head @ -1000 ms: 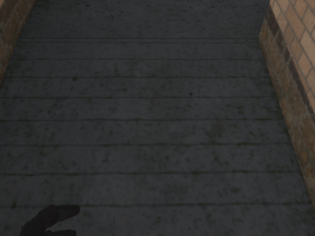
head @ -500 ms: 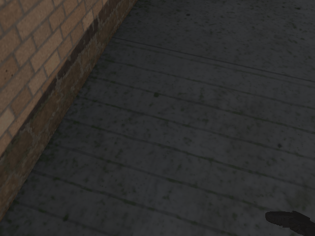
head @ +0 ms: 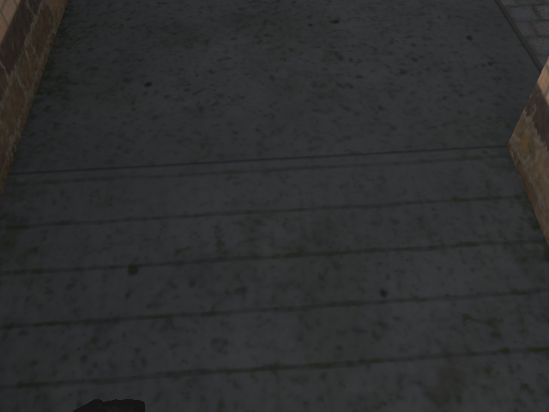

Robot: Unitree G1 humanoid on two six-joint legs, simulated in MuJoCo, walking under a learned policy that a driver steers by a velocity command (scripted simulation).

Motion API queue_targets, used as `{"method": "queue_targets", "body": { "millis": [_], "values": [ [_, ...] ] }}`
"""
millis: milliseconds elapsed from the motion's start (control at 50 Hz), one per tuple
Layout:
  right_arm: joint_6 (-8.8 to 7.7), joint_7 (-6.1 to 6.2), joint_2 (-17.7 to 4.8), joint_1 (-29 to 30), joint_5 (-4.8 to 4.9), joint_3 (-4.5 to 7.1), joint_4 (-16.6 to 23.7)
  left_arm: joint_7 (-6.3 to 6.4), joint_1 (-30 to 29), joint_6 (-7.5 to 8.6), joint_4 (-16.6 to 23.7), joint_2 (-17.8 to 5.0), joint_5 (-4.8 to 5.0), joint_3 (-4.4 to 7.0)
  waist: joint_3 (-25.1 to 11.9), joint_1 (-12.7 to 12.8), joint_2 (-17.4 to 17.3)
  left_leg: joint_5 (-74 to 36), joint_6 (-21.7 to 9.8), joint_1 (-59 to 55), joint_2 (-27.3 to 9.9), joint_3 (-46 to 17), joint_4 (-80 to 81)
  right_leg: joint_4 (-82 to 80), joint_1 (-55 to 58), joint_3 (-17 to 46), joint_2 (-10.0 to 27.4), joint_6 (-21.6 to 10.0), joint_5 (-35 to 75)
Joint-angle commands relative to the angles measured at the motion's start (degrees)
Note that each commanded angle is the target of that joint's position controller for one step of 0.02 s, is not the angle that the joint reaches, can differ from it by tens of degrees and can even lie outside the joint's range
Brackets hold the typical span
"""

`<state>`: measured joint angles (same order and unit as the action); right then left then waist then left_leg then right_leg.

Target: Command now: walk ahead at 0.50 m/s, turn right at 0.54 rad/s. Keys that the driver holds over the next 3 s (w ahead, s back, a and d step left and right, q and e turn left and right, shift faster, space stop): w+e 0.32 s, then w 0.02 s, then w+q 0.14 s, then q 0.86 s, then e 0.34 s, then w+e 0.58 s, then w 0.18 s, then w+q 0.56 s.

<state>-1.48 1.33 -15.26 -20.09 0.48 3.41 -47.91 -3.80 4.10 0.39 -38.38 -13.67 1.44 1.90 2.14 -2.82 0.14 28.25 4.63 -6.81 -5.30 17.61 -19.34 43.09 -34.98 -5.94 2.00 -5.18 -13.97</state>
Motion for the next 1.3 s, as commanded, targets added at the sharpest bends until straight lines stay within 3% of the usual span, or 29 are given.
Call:
{"method": "queue_targets", "body": {
  "millis": [20,40,60,80,120,160,240,320,400,460,500,520,540,560,580,620,720,800,860,900,920,940,960,980,1020,1080,1180,1240,1300],
  "values": [
    [-0.90,0.80,-10.7,3.3,-0.28,2.08,4.9,1.71,23.1,-0.16,-2.0,-16.1,0.76,7.27,-13.2,14.7,-0.8,-50.0,-5.8,22.1,-7.4,-2.6,-36.1,-8.3,41.7,6.7,-3.6,-6.0,1.9],
    [-2.70,-0.26,-0.3,-2.2,-2.40,-0.97,8.3,2.48,20.1,0.10,-1.1,-22.5,1.08,7.72,-18.5,5.6,16.5,4.6,-2.0,46.0,4.3,-9.7,-56.6,-16.8,56.8,42.2,12.7,-17.1,-11.9],
    [-5.30,-1.09,-6.0,6.3,0.31,-0.19,9.3,2.28,20.9,1.27,1.2,-17.7,0.07,6.41,-24.7,10.9,6.4,3.4,-2.8,51.7,6.2,-24.1,-63.8,-29.6,56.7,59.3,17.3,-19.3,-24.4],
    [-6.46,-1.41,-8.3,12.5,2.85,0.77,10.9,2.12,18.9,2.54,0.0,-14.0,-0.72,5.27,-13.6,10.7,2.8,-2.4,-4.4,57.4,3.6,-23.6,-64.0,-31.1,50.4,52.2,16.9,-15.9,-20.9],
    [-7.23,-0.59,-7.0,11.6,0.23,0.50,10.1,2.09,11.7,3.51,0.8,-9.7,-0.90,3.87,-5.9,5.0,-1.0,-10.5,-5.6,50.6,-1.1,-23.4,-54.9,-29.3,33.4,36.6,11.6,-12.1,-4.9],
    [-5.74,-0.86,-7.2,8.4,-0.36,1.07,9.4,2.43,8.7,3.66,2.3,-7.5,-1.58,3.10,-4.9,1.5,1.6,-13.7,-5.3,44.5,-2.3,-23.4,-51.3,-30.9,26.3,28.4,7.4,-11.0,2.1],
    [-3.71,-0.92,-4.8,12.4,-2.28,0.52,11.5,4.02,12.2,3.49,1.5,-10.5,-0.85,3.67,-2.2,1.7,1.0,-19.3,-1.4,46.6,-0.6,-20.0,-42.7,-32.0,20.8,22.1,4.9,-10.7,11.4],
    [-3.54,-1.20,-3.0,21.1,-1.23,-0.29,13.8,4.35,16.3,3.04,0.8,-9.6,-0.52,3.28,-1.3,5.3,4.8,-27.5,0.3,46.3,2.5,-19.3,-27.1,-31.0,22.4,20.7,3.3,-8.2,9.0],
    [-4.57,-3.31,-2.6,27.5,0.09,-0.97,14.5,4.94,20.8,2.74,-1.7,-10.0,-0.60,3.04,-0.1,8.8,6.3,-30.3,-0.8,43.3,3.8,-16.7,-15.8,-31.4,28.8,20.5,7.0,-7.6,8.1],
    [-5.47,-4.03,-5.8,24.1,0.09,0.20,13.6,5.22,19.6,2.25,-2.4,-10.7,-0.98,3.05,-1.3,6.2,9.0,-24.2,-5.3,41.3,5.1,-15.3,-13.2,-27.5,37.5,20.1,10.4,-5.5,24.2],
    [-5.51,-3.73,-9.0,13.7,-0.60,1.89,10.5,5.68,17.4,1.61,-2.2,-10.8,-1.40,2.88,-8.1,0.1,10.0,-24.0,-9.6,26.8,8.8,-12.4,-10.1,-14.0,39.0,14.8,6.9,-2.5,51.7],
    [-5.44,-3.63,-12.1,5.4,-1.66,2.66,9.1,6.02,18.5,1.52,-1.4,-8.9,-2.26,1.96,-16.3,-3.0,5.6,-31.2,-14.6,8.7,1.9,-20.8,-12.7,-0.3,30.1,14.0,5.3,-0.1,48.9],
    [-4.96,-3.70,-16.7,-1.6,-1.91,4.03,7.6,5.66,25.3,1.90,-1.1,-5.2,-1.89,0.84,-26.8,-1.9,-10.4,-28.2,-25.2,-12.4,-12.4,-46.4,-9.1,23.7,10.6,11.0,-3.8,5.0,20.3],
    [-4.52,-4.01,-12.3,-1.6,-0.58,2.77,6.4,5.18,24.0,2.56,-1.4,-6.9,-2.23,1.00,-27.0,-1.8,-16.6,-27.3,-27.1,-13.8,-16.1,-63.4,2.3,33.3,1.2,13.5,-8.2,5.8,-16.1],
    [-4.27,-3.43,-9.4,4.9,0.27,1.75,7.7,4.67,17.4,3.14,0.0,-11.1,-0.89,2.26,-15.6,-1.1,-9.8,-23.0,-23.7,-4.4,-14.4,-55.1,1.6,38.0,-3.7,14.9,-4.2,5.6,-14.5],
    [-3.13,-2.66,-6.7,9.6,-0.18,0.66,8.7,4.07,9.7,3.75,2.5,-10.2,-1.53,1.95,-6.2,0.6,-1.6,-34.1,-20.8,11.1,-8.6,-39.5,1.9,31.9,-1.8,11.9,-0.3,5.9,-9.9],
    [-1.61,-1.30,-9.9,12.4,-0.76,1.70,9.9,5.31,11.8,2.05,2.6,-5.1,-2.12,0.91,-5.9,5.3,-5.1,-50.1,-20.1,24.3,-2.4,-29.5,1.7,11.1,9.1,7.5,-1.7,9.9,-10.4],
    [0.58,-0.12,-12.3,10.3,0.72,2.91,9.7,5.99,7.3,0.11,3.5,-6.7,-1.90,1.07,-9.7,3.4,-7.2,-34.3,-17.6,24.3,-2.3,-32.9,-0.4,-0.3,13.5,9.0,-3.7,11.1,-1.7],
    [2.32,0.48,-11.0,10.6,0.99,2.62,10.5,5.72,4.0,0.26,4.6,-7.6,-1.24,1.58,-8.3,2.7,-8.5,-21.8,-15.8,24.5,-1.8,-37.8,-2.4,-6.9,15.1,9.6,-4.6,9.9,-0.6],
    [2.99,0.64,-9.5,12.0,0.99,2.19,11.3,5.19,5.9,1.11,4.2,-7.6,-1.66,2.16,-8.2,4.8,-8.3,-19.8,-12.8,25.8,0.8,-38.6,-7.0,-17.3,22.2,9.6,-3.9,7.9,5.8],
    [3.02,0.56,-6.8,10.3,0.41,1.35,11.5,5.48,7.7,1.37,4.4,-10.6,-2.41,2.98,-9.8,4.5,-3.7,-11.1,-9.8,29.2,3.5,-36.3,-14.0,-21.1,28.1,16.3,4.6,4.6,6.5],
    [2.88,0.29,-3.0,4.2,-0.99,0.49,10.9,6.06,6.6,0.78,5.7,-13.5,-3.10,3.35,-10.9,0.7,10.4,8.4,-6.0,36.6,11.1,-27.6,-28.6,-21.1,34.0,27.9,17.4,-1.1,20.5],
    [2.16,0.22,-6.1,2.1,-0.04,1.23,12.4,5.71,6.8,0.30,4.9,-14.9,-4.24,3.90,-11.6,0.2,19.2,11.2,-3.8,45.5,10.9,-23.3,-40.1,-24.5,33.1,40.3,25.1,-10.4,20.6],
    [2.17,0.54,-10.6,4.0,0.62,2.53,11.3,5.85,5.4,0.54,6.0,-11.4,-4.18,3.27,-9.9,1.7,12.4,6.7,-2.3,46.2,7.5,-24.4,-48.2,-25.4,30.7,38.0,22.2,-11.1,13.4],
    [4.05,1.03,-11.2,5.7,0.95,3.45,9.9,6.18,1.1,0.52,6.6,-7.0,-3.08,1.84,-6.5,1.4,5.8,-0.4,0.0,45.0,5.9,-23.6,-53.3,-24.1,25.8,23.4,14.4,-6.2,11.2],
    [4.71,0.55,-7.1,7.0,0.84,2.43,11.7,7.06,1.3,-0.06,5.5,-7.5,-3.00,1.98,-5.2,2.0,8.1,-6.5,2.1,43.2,5.6,-19.9,-49.9,-24.3,24.1,13.3,10.1,-5.6,15.3],
    [4.69,-0.97,-4.2,12.0,0.80,0.80,14.9,7.40,2.9,-0.89,4.1,-10.4,-2.34,3.39,-8.2,4.6,9.3,-5.5,1.6,36.2,2.9,-17.6,-31.0,-23.3,27.9,10.3,13.8,-7.6,17.6],
    [5.26,-1.84,-6.5,11.0,0.51,1.51,14.9,6.67,3.4,-0.33,2.8,-12.2,-1.80,4.29,-8.2,4.5,10.4,-6.9,-0.8,29.9,3.4,-15.1,-22.9,-22.4,26.7,9.4,15.5,-7.0,15.6],
    [5.25,-2.03,-8.3,5.7,0.19,2.65,13.1,6.63,4.8,-0.08,0.9,-10.3,-0.68,4.17,-8.0,1.7,6.6,-17.1,-5.8,17.8,5.9,-14.6,-8.6,-13.9,20.8,5.1,13.0,-0.7,7.0]
  ]
}}
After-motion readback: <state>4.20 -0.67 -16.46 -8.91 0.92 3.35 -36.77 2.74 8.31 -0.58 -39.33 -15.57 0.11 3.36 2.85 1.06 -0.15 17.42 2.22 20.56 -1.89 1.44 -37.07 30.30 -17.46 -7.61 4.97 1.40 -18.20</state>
